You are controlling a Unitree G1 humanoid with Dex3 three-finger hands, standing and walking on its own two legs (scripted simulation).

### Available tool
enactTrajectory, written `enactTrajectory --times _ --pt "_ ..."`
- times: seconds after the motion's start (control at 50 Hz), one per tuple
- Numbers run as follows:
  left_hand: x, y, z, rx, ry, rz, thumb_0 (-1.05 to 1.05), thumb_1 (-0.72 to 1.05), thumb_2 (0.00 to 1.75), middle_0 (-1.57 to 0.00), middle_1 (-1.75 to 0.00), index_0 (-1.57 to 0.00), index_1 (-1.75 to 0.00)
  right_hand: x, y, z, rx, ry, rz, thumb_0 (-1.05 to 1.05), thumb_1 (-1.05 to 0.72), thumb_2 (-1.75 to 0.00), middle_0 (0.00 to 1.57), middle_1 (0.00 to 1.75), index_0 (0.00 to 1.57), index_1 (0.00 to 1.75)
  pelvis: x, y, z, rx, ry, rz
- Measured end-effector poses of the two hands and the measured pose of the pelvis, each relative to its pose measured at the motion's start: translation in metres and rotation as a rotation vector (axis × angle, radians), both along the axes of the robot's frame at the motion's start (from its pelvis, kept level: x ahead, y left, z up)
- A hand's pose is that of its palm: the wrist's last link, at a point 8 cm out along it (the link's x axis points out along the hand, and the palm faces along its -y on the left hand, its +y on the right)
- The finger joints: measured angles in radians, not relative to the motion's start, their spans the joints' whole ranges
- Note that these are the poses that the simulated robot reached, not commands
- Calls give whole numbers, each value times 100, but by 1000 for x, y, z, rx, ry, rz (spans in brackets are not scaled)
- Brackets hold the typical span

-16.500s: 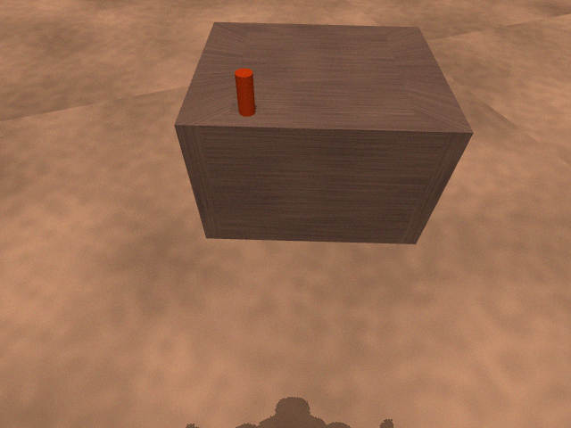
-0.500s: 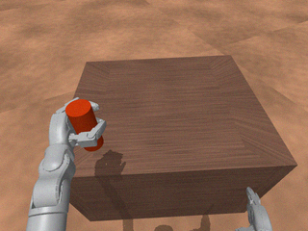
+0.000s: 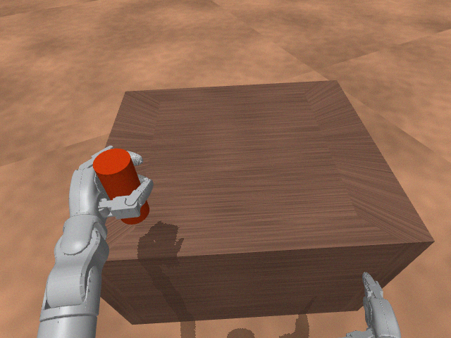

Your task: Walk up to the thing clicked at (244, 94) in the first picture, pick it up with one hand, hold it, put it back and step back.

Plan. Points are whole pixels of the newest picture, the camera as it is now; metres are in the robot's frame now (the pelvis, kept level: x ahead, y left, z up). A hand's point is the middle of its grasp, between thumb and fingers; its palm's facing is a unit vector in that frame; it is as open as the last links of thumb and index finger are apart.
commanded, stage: hold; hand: left
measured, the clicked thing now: (124, 189) +0.33 +0.17 +0.13
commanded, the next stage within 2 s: crouch in 1.50 s
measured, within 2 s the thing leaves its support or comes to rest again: neither
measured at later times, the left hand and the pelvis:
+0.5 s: hand (129, 188) +0.32 +0.16 +0.13, palm faces +0.14 -0.99 -0.01, open 7.2 cm; pelvis +0.00 +0.00 +0.00, yaw +0 degrees
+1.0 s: hand (127, 187) +0.32 +0.16 +0.14, palm faces +0.14 -0.99 -0.01, open 7.1 cm; pelvis +0.00 +0.00 +0.00, yaw +0 degrees
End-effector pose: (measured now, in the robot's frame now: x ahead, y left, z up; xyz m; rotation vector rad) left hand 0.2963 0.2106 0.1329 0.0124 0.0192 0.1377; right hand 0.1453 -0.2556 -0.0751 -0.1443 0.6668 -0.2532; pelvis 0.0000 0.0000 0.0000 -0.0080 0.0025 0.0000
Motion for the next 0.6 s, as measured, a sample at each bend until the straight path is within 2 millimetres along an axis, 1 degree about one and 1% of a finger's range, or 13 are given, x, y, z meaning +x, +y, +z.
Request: enactTrajectory --times 0.22,0.42,0.6 --pt "-3 -1 4 3 -13 2 -5 -5 109 -88 -105 -90 -105 -2 -3 1 -7 2 -3 -1 53 -5 6 5 6 5 -4 -2 1 1 -8 3" --pt "-4 -4 0 -4 -6 -6 -5 -5 109 -88 -105 -90 -105 -4 -3 1 -7 6 -5 -1 53 -5 6 5 6 5 -5 -2 2 1 -7 1" --pt "-6 1 3 6 -14 8 -5 -5 109 -88 -105 -90 -105 -3 -3 0 -7 12 -13 -1 52 -6 6 5 6 5 -4 -1 2 0 -13 0"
